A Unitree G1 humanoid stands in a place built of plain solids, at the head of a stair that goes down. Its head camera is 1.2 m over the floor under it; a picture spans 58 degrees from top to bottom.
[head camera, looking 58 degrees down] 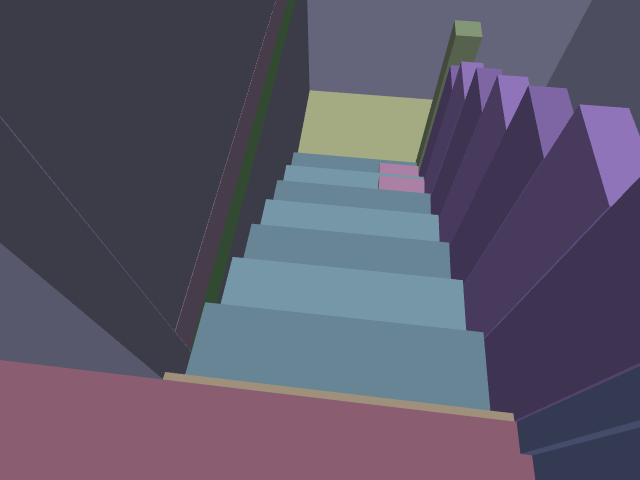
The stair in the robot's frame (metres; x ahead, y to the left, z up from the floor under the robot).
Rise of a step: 0.18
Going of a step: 0.28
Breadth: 0.94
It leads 7 degrees to the right of straight ahead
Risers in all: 8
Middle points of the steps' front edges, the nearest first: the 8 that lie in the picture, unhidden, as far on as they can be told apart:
0.27 -0.04 0.00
0.55 -0.07 -0.17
0.84 -0.11 -0.35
1.12 -0.14 -0.52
1.40 -0.17 -0.70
1.68 -0.20 -0.88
1.97 -0.24 -1.05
2.25 -0.27 -1.23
